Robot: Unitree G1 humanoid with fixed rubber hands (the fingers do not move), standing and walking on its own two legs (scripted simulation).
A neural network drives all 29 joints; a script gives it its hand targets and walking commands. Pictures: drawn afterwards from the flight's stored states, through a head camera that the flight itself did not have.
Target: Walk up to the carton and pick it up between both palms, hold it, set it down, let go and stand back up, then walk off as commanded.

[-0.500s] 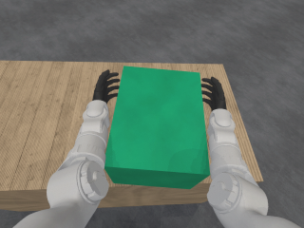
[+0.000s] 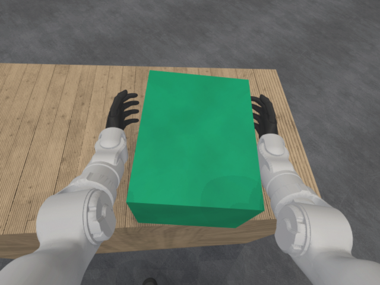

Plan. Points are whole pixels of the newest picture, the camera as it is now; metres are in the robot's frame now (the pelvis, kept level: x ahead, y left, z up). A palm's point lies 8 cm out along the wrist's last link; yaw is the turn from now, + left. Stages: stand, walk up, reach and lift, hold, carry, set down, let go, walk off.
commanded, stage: set down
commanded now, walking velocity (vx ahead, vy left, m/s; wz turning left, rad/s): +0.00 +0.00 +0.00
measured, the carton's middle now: (193, 151) +0.41 -0.01 -0.01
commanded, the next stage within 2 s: none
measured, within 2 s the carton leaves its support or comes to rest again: neither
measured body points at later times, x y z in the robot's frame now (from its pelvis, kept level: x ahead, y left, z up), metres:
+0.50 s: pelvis -0.02 +0.00 +0.00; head +0.08 +0.02 +0.44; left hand +0.41 +0.17 -0.01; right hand +0.41 -0.17 +0.02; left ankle +0.00 +0.11 -0.73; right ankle -0.05 -0.09 -0.74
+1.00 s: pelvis -0.06 +0.02 +0.00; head -0.01 +0.05 +0.44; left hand +0.34 +0.21 +0.00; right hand +0.33 -0.16 +0.02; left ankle +0.00 +0.11 -0.74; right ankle -0.05 -0.09 -0.74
